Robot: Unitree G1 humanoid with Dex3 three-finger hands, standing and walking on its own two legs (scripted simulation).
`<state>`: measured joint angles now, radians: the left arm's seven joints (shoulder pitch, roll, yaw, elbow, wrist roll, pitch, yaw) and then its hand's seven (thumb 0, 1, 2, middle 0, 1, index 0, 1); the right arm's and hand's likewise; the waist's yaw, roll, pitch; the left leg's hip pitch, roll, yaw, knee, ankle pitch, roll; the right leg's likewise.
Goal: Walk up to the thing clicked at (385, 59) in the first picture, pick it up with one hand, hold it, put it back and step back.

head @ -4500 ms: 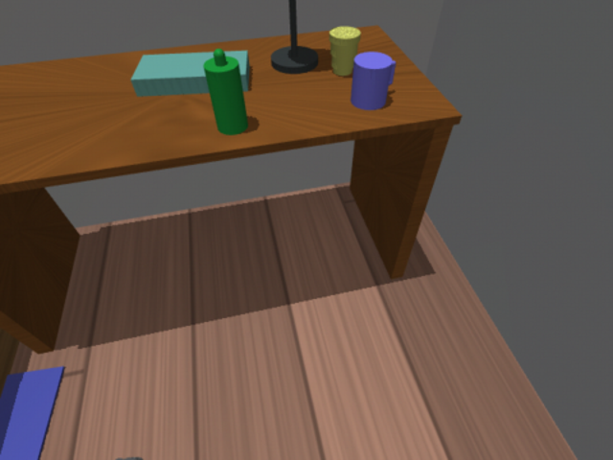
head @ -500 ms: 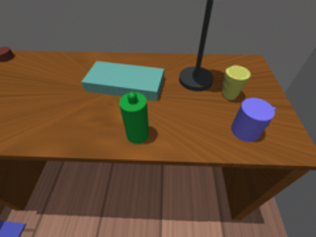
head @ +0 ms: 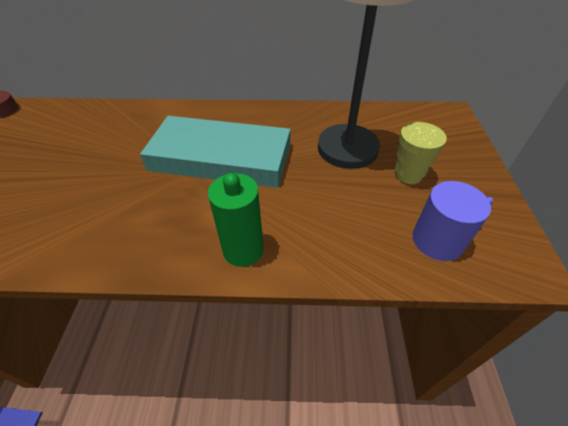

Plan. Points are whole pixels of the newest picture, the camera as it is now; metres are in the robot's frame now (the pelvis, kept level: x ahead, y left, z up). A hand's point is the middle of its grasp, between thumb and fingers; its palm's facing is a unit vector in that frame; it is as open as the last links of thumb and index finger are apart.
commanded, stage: stand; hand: right
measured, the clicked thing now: (456, 219) +0.44 -0.26 +0.02
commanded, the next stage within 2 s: rise first in 1.50 s
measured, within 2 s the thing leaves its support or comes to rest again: neither
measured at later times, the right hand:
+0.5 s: hand out of the picture +0.08 -0.25 -0.16, palm faces -0.02 +0.94 -0.34, open 7.4 cm
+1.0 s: hand out of the picture +0.07 -0.25 -0.16, palm faces -0.02 +0.94 -0.34, open 7.4 cm
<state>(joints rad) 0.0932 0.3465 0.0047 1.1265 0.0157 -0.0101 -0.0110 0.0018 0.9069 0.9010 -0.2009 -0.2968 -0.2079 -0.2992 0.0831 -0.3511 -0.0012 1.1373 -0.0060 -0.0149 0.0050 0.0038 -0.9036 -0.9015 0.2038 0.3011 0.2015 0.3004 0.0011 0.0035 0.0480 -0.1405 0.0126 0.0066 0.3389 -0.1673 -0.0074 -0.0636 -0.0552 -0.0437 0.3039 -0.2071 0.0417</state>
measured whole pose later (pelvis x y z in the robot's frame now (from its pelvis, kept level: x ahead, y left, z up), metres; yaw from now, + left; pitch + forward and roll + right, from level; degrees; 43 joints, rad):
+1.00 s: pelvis +0.00 +0.00 +0.00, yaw +0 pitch -2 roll +0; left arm 0.12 0.35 0.00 1.11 0.02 -0.01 -0.01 0.00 0.91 0.90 -0.20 -0.30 -0.21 -0.30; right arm 0.10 -0.35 0.00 1.13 -0.01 -0.01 0.01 0.00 -0.90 -0.90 0.20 0.30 0.20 0.30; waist 0.00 0.00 0.05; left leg -0.14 0.02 0.01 0.34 -0.17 -0.01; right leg -0.07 -0.05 -0.04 0.31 -0.21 0.04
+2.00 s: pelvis +0.01 +0.00 -0.01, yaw -2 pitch +2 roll +0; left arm 0.14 0.26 0.11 0.76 -0.03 -0.06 0.07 0.00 0.04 0.21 -0.06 -0.06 -0.07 -0.06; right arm 0.22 -0.30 -0.14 0.58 0.05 -0.04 -0.07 0.00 -0.02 -0.22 0.06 0.07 0.06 0.07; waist -0.01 -0.02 0.00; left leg -0.24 0.03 0.04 0.42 -0.21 -0.01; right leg -0.19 -0.05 -0.01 0.41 -0.25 0.03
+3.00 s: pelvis -0.02 +0.00 +0.00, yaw -3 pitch -5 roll +0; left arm 0.23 0.22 0.16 0.64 -0.01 -0.12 0.04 -0.01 -0.55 0.06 -0.06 -0.05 -0.05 -0.06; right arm 0.43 -0.31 -0.30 -0.12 0.04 -0.25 -0.02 -0.02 0.59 -0.03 0.06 0.06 0.06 0.06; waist -0.04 -0.04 0.06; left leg -0.13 0.04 0.05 0.41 -0.19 -0.01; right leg -0.08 -0.03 0.01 0.39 -0.22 0.03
